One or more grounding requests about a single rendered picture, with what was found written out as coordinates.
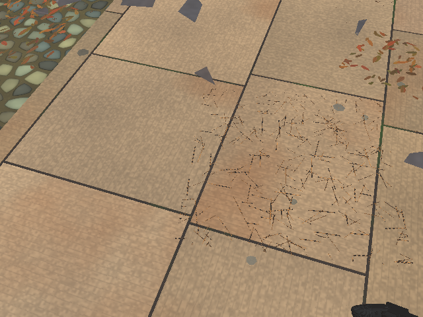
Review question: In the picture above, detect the right robot hand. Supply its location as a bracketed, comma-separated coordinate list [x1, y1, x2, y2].
[351, 302, 418, 317]

